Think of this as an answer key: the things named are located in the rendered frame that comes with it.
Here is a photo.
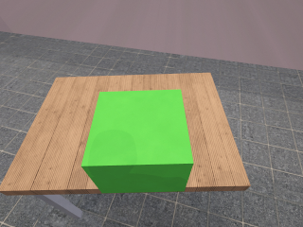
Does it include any carton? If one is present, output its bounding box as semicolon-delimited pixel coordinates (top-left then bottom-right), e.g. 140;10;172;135
81;89;194;194

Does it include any table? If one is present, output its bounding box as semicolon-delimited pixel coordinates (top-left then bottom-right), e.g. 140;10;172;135
0;72;251;218

